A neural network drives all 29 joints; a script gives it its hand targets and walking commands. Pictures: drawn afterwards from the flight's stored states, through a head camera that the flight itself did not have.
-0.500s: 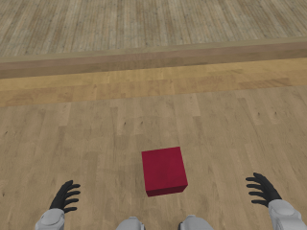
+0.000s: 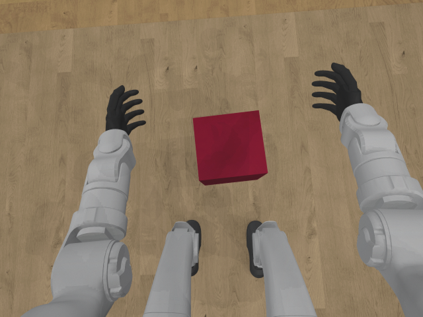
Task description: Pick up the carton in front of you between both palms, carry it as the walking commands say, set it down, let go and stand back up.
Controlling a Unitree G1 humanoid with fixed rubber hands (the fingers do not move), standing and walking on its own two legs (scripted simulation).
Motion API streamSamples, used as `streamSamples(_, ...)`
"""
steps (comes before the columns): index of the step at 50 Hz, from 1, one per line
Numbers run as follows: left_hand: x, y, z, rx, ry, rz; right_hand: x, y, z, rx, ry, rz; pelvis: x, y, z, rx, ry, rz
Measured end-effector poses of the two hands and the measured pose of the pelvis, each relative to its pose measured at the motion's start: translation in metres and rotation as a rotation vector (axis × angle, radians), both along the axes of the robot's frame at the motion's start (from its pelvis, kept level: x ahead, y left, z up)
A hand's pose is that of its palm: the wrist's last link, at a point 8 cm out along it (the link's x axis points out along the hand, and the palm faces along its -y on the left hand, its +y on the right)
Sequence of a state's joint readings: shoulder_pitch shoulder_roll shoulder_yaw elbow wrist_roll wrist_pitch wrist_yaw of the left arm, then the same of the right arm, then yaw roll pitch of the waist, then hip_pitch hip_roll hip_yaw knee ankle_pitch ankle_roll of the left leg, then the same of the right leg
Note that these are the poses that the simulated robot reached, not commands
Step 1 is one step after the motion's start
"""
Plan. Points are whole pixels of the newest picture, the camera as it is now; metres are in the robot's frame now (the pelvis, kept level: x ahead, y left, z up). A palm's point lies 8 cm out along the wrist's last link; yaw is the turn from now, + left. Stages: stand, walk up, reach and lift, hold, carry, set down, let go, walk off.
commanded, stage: reach and lift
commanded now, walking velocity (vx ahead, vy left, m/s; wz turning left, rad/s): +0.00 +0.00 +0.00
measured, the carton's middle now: (228, 152) +0.48 -0.01 -0.53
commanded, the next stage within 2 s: none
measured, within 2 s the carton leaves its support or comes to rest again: leaves its support in 1.82 s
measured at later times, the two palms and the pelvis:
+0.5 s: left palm (154, 138) +0.47 +0.19 -0.27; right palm (303, 123) +0.50 -0.20 -0.27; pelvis +0.01 +0.00 -0.11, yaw +2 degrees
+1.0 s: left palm (170, 151) +0.47 +0.18 -0.45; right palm (283, 141) +0.50 -0.19 -0.45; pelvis -0.04 +0.01 -0.27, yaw +2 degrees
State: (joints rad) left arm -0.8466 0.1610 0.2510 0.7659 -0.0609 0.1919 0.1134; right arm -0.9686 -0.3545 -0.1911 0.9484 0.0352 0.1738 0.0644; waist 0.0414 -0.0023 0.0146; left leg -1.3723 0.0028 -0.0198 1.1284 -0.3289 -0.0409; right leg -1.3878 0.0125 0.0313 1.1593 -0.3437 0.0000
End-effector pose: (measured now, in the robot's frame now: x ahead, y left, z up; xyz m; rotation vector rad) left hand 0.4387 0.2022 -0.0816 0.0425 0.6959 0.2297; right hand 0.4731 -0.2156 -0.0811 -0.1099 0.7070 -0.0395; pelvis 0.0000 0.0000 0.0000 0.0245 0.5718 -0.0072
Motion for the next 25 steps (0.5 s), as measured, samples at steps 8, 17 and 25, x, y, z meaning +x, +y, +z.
streamSamples(8, 0.036, -0.02, -0.021, -0.014, -0.049, 0.003, 0.04, 0.014, -0.021, 0.022, -0.051, 0.012, -0.008, -0.001, -0.015, 0.007, 0.121, -0.003)
streamSamples(17, 0.037, -0.02, -0.085, -0.012, -0.01, 0.005, 0.04, 0.018, -0.086, 0.025, -0.017, -0.011, 0.009, -0.002, -0.044, 0.012, 0.256, -0.002)
streamSamples(25, 0.029, -0.015, -0.184, -0.017, 0.02, 0.004, 0.027, 0.017, -0.189, 0.012, 0.006, -0.036, 0.012, 0.001, -0.113, 0.018, 0.338, 0.008)
